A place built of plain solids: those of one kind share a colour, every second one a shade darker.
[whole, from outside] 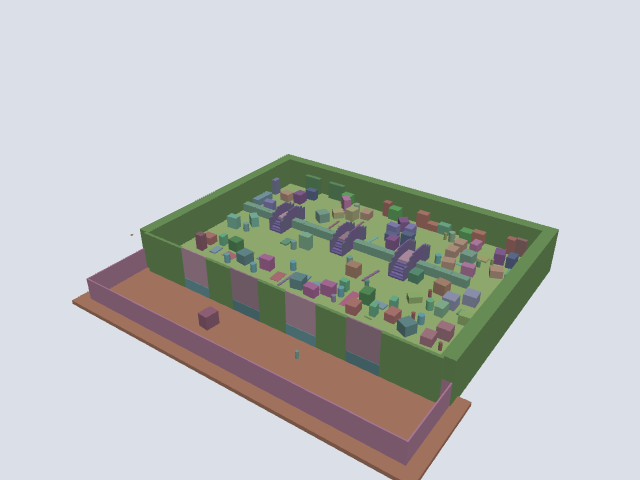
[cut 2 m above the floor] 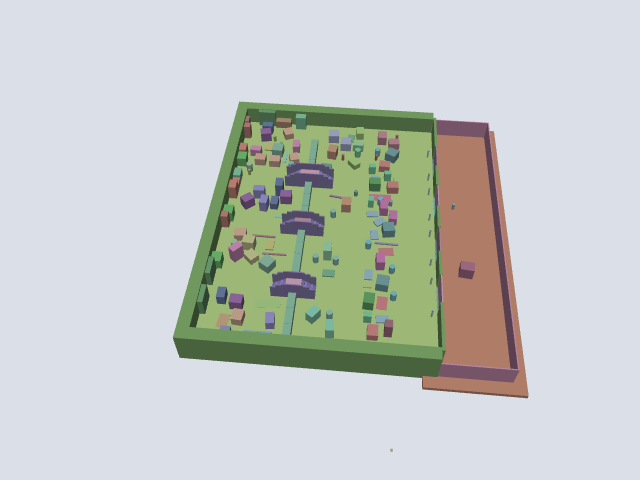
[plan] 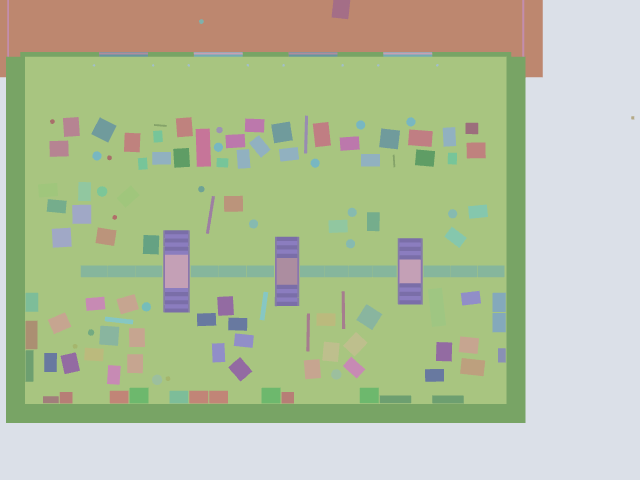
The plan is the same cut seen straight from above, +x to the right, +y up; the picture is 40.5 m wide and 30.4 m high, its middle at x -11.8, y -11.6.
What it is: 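A crossover over the packing line; 6 risers of 0.175 m up, a bridge landing 1.05 m over the floor, and as many down on the far side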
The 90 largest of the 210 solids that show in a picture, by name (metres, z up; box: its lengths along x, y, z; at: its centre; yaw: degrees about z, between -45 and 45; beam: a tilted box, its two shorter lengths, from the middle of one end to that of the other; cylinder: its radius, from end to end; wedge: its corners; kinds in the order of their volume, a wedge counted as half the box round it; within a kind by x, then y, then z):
{
 "floor_hall_stone_1": {"box": [30.5, 22.0, 1.5], "at": [-15.24, -10.99, -0.75]},
 "wall_timber_1": {"box": [1.2, 23.2, 4.7], "at": [-31.09, -11.59, 0.85]},
 "wall_timber_2": {"box": [5.0, 0.3, 4.7], "at": [-28.29, 0.16, 0.85]},
 "wall_timber_3": {"box": [2.9, 0.3, 4.7], "at": [-21.24, 0.16, 0.85]},
 "wall_timber_4": {"box": [32.9, 1.2, 3.6], "at": [-15.24, -22.59, 1.4]},
 "wall_timber_5": {"box": [2.9, 0.3, 4.7], "at": [-15.24, 0.16, 0.85]},
 "wall_timber_6": {"box": [2.9, 0.3, 4.7], "at": [-9.24, 0.16, 0.85]},
 "wall_timber_7": {"box": [5.0, 0.3, 4.7], "at": [-2.19, 0.16, 0.85]},
 "wall_timber_8": {"box": [1.2, 23.2, 4.7], "at": [0.61, -11.59, 0.85]},
 "yard_yard_stone_1": {"box": [35.1, 9.1, 0.4], "at": [-15.24, 3.26, -1.3]},
 "bench_line_1": {"box": [1.71, 0.75, 0.89], "at": [-26.1, -13.59, 0.44]},
 "bench_line_2": {"box": [1.71, 0.75, 0.9], "at": [-24.37, -13.59, 0.45]},
 "bench_line_3": {"box": [1.71, 0.75, 0.9], "at": [-22.64, -13.59, 0.45]},
 "bench_line_4": {"box": [1.75, 0.75, 0.91], "at": [-19.12, -13.59, 0.45]},
 "bench_line_5": {"box": [1.75, 0.75, 0.91], "at": [-17.35, -13.59, 0.46]},
 "bench_line_6": {"box": [1.75, 0.75, 0.89], "at": [-15.58, -13.59, 0.45]},
 "bench_line_7": {"box": [1.52, 0.75, 0.88], "at": [-12.31, -13.59, 0.44]},
 "bench_line_8": {"box": [1.52, 0.75, 0.9], "at": [-10.77, -13.59, 0.45]},
 "bench_line_9": {"box": [1.52, 0.75, 0.89], "at": [-9.23, -13.59, 0.45]},
 "bench_line_10": {"box": [1.52, 0.75, 0.91], "at": [-7.69, -13.59, 0.46]},
 "bench_line_11": {"box": [1.7, 0.75, 0.89], "at": [-4.4, -13.59, 0.45]},
 "bench_line_12": {"box": [1.7, 0.75, 0.89], "at": [-2.68, -13.59, 0.45]},
 "bench_line_13": {"box": [1.7, 0.75, 0.9], "at": [-0.97, -13.59, 0.45]},
 "fence_metal_1": {"box": [0.12, 6.74, 2.6], "at": [-31.55, 3.26, -0.2]},
 "fence_metal_2": {"box": [32.74, 0.12, 2.6], "at": [-15.24, 6.57, -0.2]},
 "fence_metal_3": {"box": [0.12, 6.74, 2.6], "at": [1.07, 3.26, -0.2]},
 "floor_stile_concrete_1": {"box": [1.45, 2.1, 1.55], "at": [-20.89, -13.59, 0.38]},
 "floor_stile_concrete_2": {"box": [1.3, 1.7, 1.45], "at": [-13.89, -13.59, 0.33]},
 "floor_stile_concrete_3": {"box": [1.35, 1.5, 1.45], "at": [-6.09, -13.59, 0.33]},
 "shelf_1": {"box": [0.5, 2.0, 1.99], "at": [-30.2, -19.58, 1.0]},
 "shelf_2": {"box": [2.0, 0.5, 1.91], "at": [-7.02, -21.7, 0.95]},
 "shelf_3": {"box": [2.0, 0.5, 1.95], "at": [-3.7, -21.7, 0.98]},
 "floor_sill_concrete_1": {"box": [3.1, 0.3, 1.5], "at": [-24.24, 0.16, -0.75]},
 "floor_sill_concrete_2": {"box": [3.1, 0.3, 1.5], "at": [-18.24, 0.16, -0.75]},
 "floor_sill_concrete_3": {"box": [3.1, 0.3, 1.5], "at": [-12.24, 0.16, -0.75]},
 "floor_sill_concrete_4": {"box": [3.1, 0.3, 1.5], "at": [-6.24, 0.16, -0.75]},
 "ibc_store_1": {"box": [1.0, 1.2, 1.16], "at": [-27.62, -19.41, 0.58], "yaw": 12.9},
 "ibc_store_2": {"box": [1.0, 1.2, 1.16], "at": [-17.78, -15.78, 0.58], "yaw": 3.0},
 "ibc_store_3": {"box": [1.0, 1.2, 1.16], "at": [-16.85, -19.79, 0.58], "yaw": 41.0},
 "ibc_store_4": {"box": [1.0, 1.2, 1.16], "at": [-3.94, -18.68, 0.58], "yaw": -1.6},
 "stillage_store_1": {"box": [1.2, 1.0, 0.82], "at": [-23.98, -15.67, 0.41], "yaw": 16.2},
 "stillage_store_2": {"box": [1.0, 1.2, 0.91], "at": [-23.51, -19.43, 0.45], "yaw": -0.6},
 "stillage_store_3": {"box": [1.0, 1.2, 0.89], "at": [-23.39, -17.78, 0.44], "yaw": 0.3},
 "stillage_store_4": {"box": [1.0, 1.2, 0.81], "at": [-12.28, -19.78, 0.41], "yaw": 4.8},
 "stillage_store_5": {"box": [1.2, 1.0, 0.93], "at": [-2.37, -18.26, 0.47], "yaw": -5.6},
 "shutter_metal_1": {"box": [3.1, 0.12, 3.3], "at": [-24.24, 0.21, 1.65]},
 "shutter_metal_2": {"box": [3.1, 0.12, 3.3], "at": [-18.24, 0.21, 1.65]},
 "shutter_metal_3": {"box": [3.1, 0.12, 3.3], "at": [-12.24, 0.21, 1.65]},
 "shutter_metal_4": {"box": [3.1, 0.12, 3.3], "at": [-6.24, 0.21, 1.65]},
 "load_drums_hall_1": {"box": [1.2, 1.2, 1.04], "at": [-25.49, -4.63, 0.52], "yaw": -27.0},
 "load_drums_hall_2": {"box": [1.2, 1.2, 1.03], "at": [-14.21, -4.79, 0.52], "yaw": 9.0},
 "load_drums_hall_3": {"box": [1.2, 1.2, 1.05], "at": [-7.39, -5.2, 0.52], "yaw": -6.6},
 "load_crate_1": {"box": [1.2, 1.0, 1.16], "at": [-23.26, -21.45, 0.58]},
 "load_crate_2": {"box": [1.2, 1.0, 1.27], "at": [-14.9, -21.45, 0.64]},
 "load_crate_3": {"box": [1.2, 1.0, 1.16], "at": [-8.68, -21.45, 0.58]},
 "load_cartons_store_1": {"box": [0.8, 1.2, 1.16], "at": [-28.87, -19.36, 0.58], "yaw": -0.5},
 "load_cartons_store_2": {"box": [1.2, 0.8, 1.62], "at": [-18.99, -16.64, 0.81], "yaw": 1.8},
 "load_cartons_store_3": {"box": [1.2, 0.8, 1.12], "at": [-4.55, -20.17, 0.56], "yaw": 1.1},
 "load_sacks_hall_1": {"box": [1.22, 0.84, 1.14], "at": [-17.16, -5.34, 0.57], "yaw": 3.0},
 "load_sacks_hall_2": {"box": [1.22, 0.84, 0.96], "at": [-15.94, -4.35, 0.48], "yaw": -2.0},
 "load_sacks_hall_3": {"box": [1.22, 0.84, 1.23], "at": [-9.92, -5.49, 0.61], "yaw": 4.0},
 "stillage_hall_1": {"box": [1.0, 1.2, 0.82], "at": [-23.69, -5.42, 0.41], "yaw": -2.3},
 "stillage_hall_2": {"box": [1.0, 1.2, 0.92], "at": [-20.39, -4.46, 0.46], "yaw": 4.4},
 "stillage_hall_3": {"box": [1.2, 1.0, 0.82], "at": [-1.91, -5.93, 0.41], "yaw": 0.8},
 "load_drums_fore_1": {"box": [1.2, 1.2, 1.04], "at": [-28.16, -11.45, 0.52], "yaw": 3.3},
 "load_drums_fore_2": {"box": [1.2, 1.2, 1.04], "at": [-26.89, -9.97, 0.52], "yaw": 0.5},
 "load_drums_store_1": {"box": [1.2, 1.2, 1.03], "at": [-25.15, -17.66, 0.52], "yaw": -4.1},
 "load_drums_store_2": {"box": [1.2, 1.2, 1.04], "at": [-8.68, -16.48, 0.52], "yaw": -32.5},
 "load_cartons_1": {"box": [1.2, 0.8, 1.36], "at": [-24.52, -21.55, 0.68]},
 "load_cartons_2": {"box": [1.2, 0.8, 1.65], "at": [-18.22, -21.55, 0.82]},
 "ibc_fore_1": {"box": [1.2, 1.0, 1.16], "at": [-25.35, -11.39, 0.58], "yaw": -9.1},
 "ibc_fore_2": {"box": [1.2, 1.0, 1.16], "at": [-17.28, -9.31, 0.58], "yaw": 0.8},
 "ibc_hall_1": {"box": [1.0, 1.2, 1.16], "at": [-20.56, -6.4, 0.58], "yaw": 3.6},
 "ibc_hall_2": {"box": [1.2, 1.0, 1.16], "at": [-5.15, -6.41, 0.58], "yaw": -5.0},
 "pallets_1": {"box": [0.8, 1.2, 1.69], "at": [-30.05, -15.54, 0.84]},
 "pallets_2": {"box": [1.2, 0.8, 1.02], "at": [-20.74, -21.55, 0.51]},
 "load_bales_store_1": {"box": [0.8, 1.2, 1.27], "at": [-18.23, -18.74, 0.64], "yaw": 2.3},
 "load_bales_store_2": {"box": [1.2, 0.8, 1.33], "at": [-16.62, -17.97, 0.66], "yaw": -5.9},
 "load_bales_fore_1": {"box": [1.2, 0.8, 1.13], "at": [-3.21, -11.43, 0.57], "yaw": -37.1},
 "load_bales_fore_2": {"box": [1.2, 0.8, 1.32], "at": [-1.79, -9.8, 0.66], "yaw": 5.7},
 "load_crate_hall_1": {"box": [1.2, 1.0, 1.09], "at": [-28.33, -5.82, 0.55], "yaw": 1.6},
 "load_crate_hall_2": {"box": [1.0, 1.2, 0.83], "at": [-27.55, -4.44, 0.42], "yaw": 3.8},
 "bigbin_yard_1": {"box": [1.07, 1.37, 1.34], "at": [-10.47, 3.12, -0.43], "yaw": -6.2},
 "pallets_store_1": {"box": [1.2, 0.8, 1.71], "at": [-9.65, -19.68, 0.85], "yaw": -41.9},
 "load_crate_store_1": {"box": [1.0, 1.2, 1.22], "at": [-11.11, -18.68, 0.61], "yaw": -5.4},
 "pallets_fore_1": {"box": [1.2, 0.8, 1.5], "at": [-10.65, -10.73, 0.75], "yaw": 2.1},
 "bench_1": {"box": [0.75, 1.8, 0.92], "at": [-30.07, -17.62, 0.46]},
 "stillage_fore_1": {"box": [1.0, 1.2, 0.95], "at": [-22.5, -11.9, 0.47], "yaw": -2.0},
 "cage_1": {"box": [0.8, 0.72, 1.71], "at": [-27.88, -21.59, 0.85]},
 "cage_hall_1": {"box": [0.8, 0.72, 1.69], "at": [-2.18, -4.54, 0.84], "yaw": -0.4}
}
